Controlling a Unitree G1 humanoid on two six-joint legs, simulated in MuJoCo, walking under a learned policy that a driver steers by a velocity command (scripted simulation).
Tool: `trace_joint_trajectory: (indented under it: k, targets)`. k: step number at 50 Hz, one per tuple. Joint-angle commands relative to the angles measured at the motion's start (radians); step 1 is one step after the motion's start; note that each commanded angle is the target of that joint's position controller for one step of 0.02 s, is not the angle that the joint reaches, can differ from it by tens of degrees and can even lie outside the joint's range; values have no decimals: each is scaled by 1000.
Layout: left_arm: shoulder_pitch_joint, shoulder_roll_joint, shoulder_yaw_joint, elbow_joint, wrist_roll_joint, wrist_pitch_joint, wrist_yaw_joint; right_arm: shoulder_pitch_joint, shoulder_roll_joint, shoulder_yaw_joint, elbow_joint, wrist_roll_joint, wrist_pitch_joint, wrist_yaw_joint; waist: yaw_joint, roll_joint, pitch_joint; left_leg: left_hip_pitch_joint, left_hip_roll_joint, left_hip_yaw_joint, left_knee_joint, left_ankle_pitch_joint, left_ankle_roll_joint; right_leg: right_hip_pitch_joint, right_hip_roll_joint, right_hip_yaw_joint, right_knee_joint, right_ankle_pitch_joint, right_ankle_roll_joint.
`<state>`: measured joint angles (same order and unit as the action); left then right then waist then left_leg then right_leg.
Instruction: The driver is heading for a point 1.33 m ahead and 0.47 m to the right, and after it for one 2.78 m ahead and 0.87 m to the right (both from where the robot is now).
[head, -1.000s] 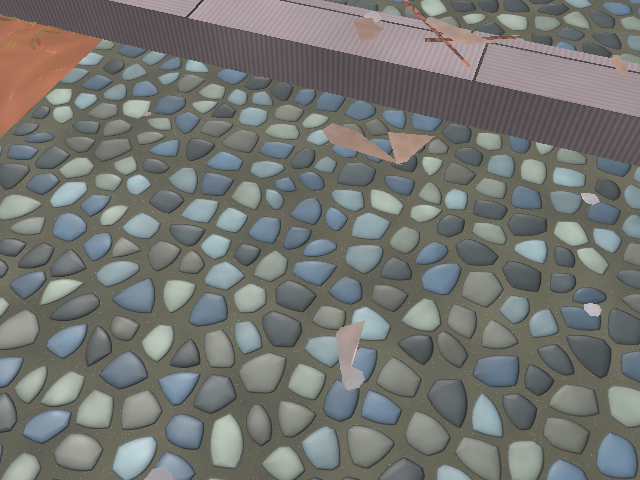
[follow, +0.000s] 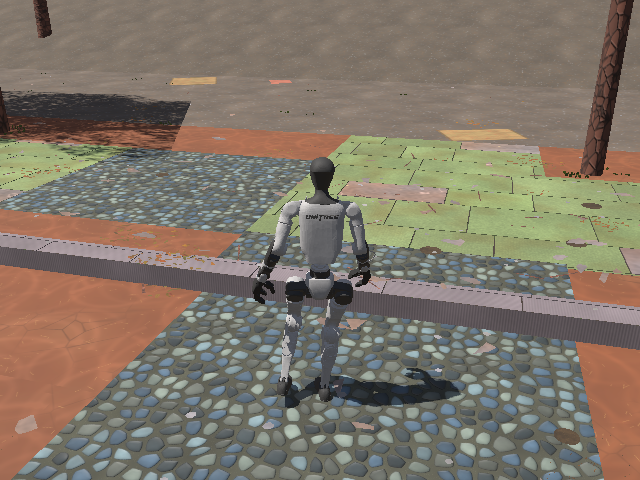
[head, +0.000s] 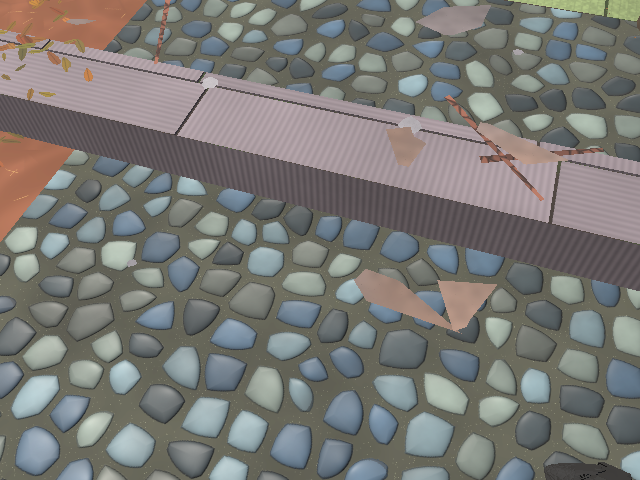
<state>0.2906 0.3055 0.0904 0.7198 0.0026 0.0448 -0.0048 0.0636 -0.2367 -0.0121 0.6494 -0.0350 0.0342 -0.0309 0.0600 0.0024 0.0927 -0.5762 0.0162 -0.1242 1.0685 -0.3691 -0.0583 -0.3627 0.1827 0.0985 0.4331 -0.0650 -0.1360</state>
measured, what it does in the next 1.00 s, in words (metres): steps on the spot, turning right: left foot, then right foot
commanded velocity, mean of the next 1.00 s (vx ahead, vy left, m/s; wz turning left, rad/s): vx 0.01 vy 0.00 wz -0.74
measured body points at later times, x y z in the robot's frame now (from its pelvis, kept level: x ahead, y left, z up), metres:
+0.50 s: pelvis +0.06 +0.09 +0.01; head +0.11 +0.11 +0.46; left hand +0.31 +0.31 -0.11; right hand +0.08 -0.23 -0.06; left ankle +0.12 +0.17 -0.73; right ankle -0.01 -0.02 -0.64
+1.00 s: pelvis +0.05 +0.08 +0.01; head +0.05 +0.04 +0.46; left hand +0.34 +0.14 -0.08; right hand -0.10 -0.16 -0.13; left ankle +0.13 +0.19 -0.68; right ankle -0.02 +0.02 -0.73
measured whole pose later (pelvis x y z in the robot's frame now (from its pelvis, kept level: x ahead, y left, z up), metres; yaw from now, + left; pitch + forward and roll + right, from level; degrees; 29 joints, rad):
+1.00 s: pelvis +0.05 +0.08 +0.01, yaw -43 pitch +0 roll +1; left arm 0.13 0.23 0.00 0.70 0.02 0.03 0.00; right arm 0.30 -0.29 -0.04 0.76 -0.01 0.06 0.00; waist -0.04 0.05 0.06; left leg -0.38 0.04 0.03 0.87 -0.44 -0.03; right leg -0.17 0.05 0.02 0.42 -0.24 -0.06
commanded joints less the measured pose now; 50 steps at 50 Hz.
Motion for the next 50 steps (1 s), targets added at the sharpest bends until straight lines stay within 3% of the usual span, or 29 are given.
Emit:
trace_joint_trajectory:
  k: [1,5,10,13,15,16,17,18,19,20,22,25,29,33,37,39,40,41,42,43,44,45,46,47,48,50]
  targets:
    - [24,165,49,-69,-1,3,9,55,-105,-32,-39,6,9,-3,-18,-82,-174,-30,-27,12,-75,47,-13,189,-235,380,-153,-106,-2]
    - [24,177,57,-80,7,12,6,15,-126,-37,-39,11,-4,-4,9,-119,-155,-41,-46,-14,-177,56,-4,229,-222,464,-159,-241,-3]
    - [1,194,61,-93,19,10,-4,8,-152,-38,-35,23,-30,-5,9,-147,-152,58,-91,-28,-315,19,38,225,-219,548,-113,-151,-26]
    - [-49,198,59,-107,20,10,-12,61,-169,-42,-22,33,-41,-12,-22,-164,-149,223,-120,-24,-465,15,57,147,-200,593,-98,-86,-1]
    - [-95,185,52,-116,10,5,-14,128,-188,-49,-6,33,-49,-28,-74,-151,-136,420,-101,-23,-702,112,64,30,-143,592,-80,-227,67]
    - [-39,138,39,-108,1,-1,-10,112,-240,-60,-13,30,-50,-40,-48,-28,-159,534,30,-123,-823,73,89,-52,-63,497,16,-470,125]
    - [16,83,27,-117,-11,-6,-2,97,-327,-73,-49,20,-41,-42,-31,155,-204,597,315,-393,-889,-63,178,-148,59,245,305,-535,177]
    - [-16,181,48,-113,28,-10,1,22,-322,-69,-60,2,-33,-32,-30,126,-127,449,361,-448,-921,-7,248,-237,43,105,498,-485,192]
    - [-48,220,57,-117,40,-8,-6,30,-250,-55,-54,2,-30,-25,-27,103,-113,393,329,-336,-870,135,266,-198,-44,79,605,-420,193]
    - [-23,202,53,-101,40,0,-18,6,-201,-42,-56,8,-28,-16,-13,90,-96,369,252,-201,-832,239,242,-187,-58,62,684,-361,183]
    - [33,176,44,-72,24,21,-42,-6,-182,-32,-77,9,-24,-17,-7,125,-100,381,181,-49,-801,363,223,-201,-73,11,830,-308,185]
    - [-32,162,30,-90,9,31,-54,83,-186,-37,-68,7,-26,-16,-53,123,-97,482,185,32,-770,490,228,-262,-122,-38,804,-290,206]
    - [-109,128,13,-113,8,38,-62,185,-204,-55,-39,6,-29,-11,-103,156,-109,590,229,66,-739,607,242,-279,-163,-73,677,-320,225]
    - [-131,90,-4,-122,4,41,-57,196,-209,-65,-21,6,-39,5,-92,160,-143,569,267,91,-710,666,267,-169,-163,-82,533,-369,197]
    - [-142,66,-20,-123,-2,37,-40,184,-217,-70,-6,7,-39,24,-89,202,-157,491,263,128,-667,680,259,8,-139,-136,329,-403,155]
    - [-122,59,-26,-114,0,27,-33,196,-227,-73,12,16,-29,28,-76,201,-160,482,258,132,-616,687,244,85,-126,-149,165,-354,132]
    - [-86,53,-30,-99,10,17,-27,190,-225,-72,19,28,-20,28,-47,175,-160,444,241,157,-566,650,212,170,-122,-152,-7,-233,117]
    - [-68,79,-28,-88,27,4,-18,226,-208,-68,32,34,-16,28,-39,101,-173,356,220,186,-502,533,154,296,-165,-80,-150,-93,104]
    - [-56,148,-22,-100,39,-9,-10,285,-118,-45,11,16,-11,35,-65,-162,-221,162,145,252,-300,56,82,461,-438,234,-182,86,63]
    - [-70,223,-6,-106,18,-14,-3,242,-92,-32,-22,15,4,27,-42,-262,-173,86,19,219,-223,-259,48,326,-590,339,-117,415,-103]
    - [-56,160,-16,-88,8,-19,0,207,-152,-47,-9,18,19,22,-16,-158,-158,108,46,142,-143,-244,39,302,-542,261,-99,440,-142]
    - [-115,102,-41,-83,8,-21,2,205,-148,-50,4,29,23,27,-53,-151,-109,111,45,123,-132,-184,39,262,-476,181,-112,400,-117]
    - [-174,76,-51,-83,15,-19,6,227,-156,-54,27,32,21,29,-83,-150,-83,130,46,120,-161,-120,37,235,-414,123,-126,356,-73]
    - [-185,82,-51,-79,13,-22,15,243,-171,-61,41,21,21,31,-87,-179,-78,138,34,136,-156,-75,33,242,-380,90,-118,410,-57]
    - [-179,72,-56,-72,13,-25,19,270,-169,-61,62,14,20,33,-90,-171,-105,164,24,140,-148,-54,29,255,-362,62,-103,477,-55]
    - [-164,61,-62,-56,13,-30,18,275,-140,-53,75,21,21,36,-86,-131,-131,206,15,140,-186,-46,25,257,-360,47,-96,464,-55]
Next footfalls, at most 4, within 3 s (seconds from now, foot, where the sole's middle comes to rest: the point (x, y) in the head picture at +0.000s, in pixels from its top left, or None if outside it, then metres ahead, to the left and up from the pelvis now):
0.32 left None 0.16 0.15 -0.77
0.84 right None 0.01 0.00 -0.77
1.18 left None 0.15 0.15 -0.77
1.88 right None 0.04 -0.06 -0.77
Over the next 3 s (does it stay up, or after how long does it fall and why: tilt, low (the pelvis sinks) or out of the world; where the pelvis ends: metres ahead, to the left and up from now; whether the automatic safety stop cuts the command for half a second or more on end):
stays up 0.69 -0.36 0.00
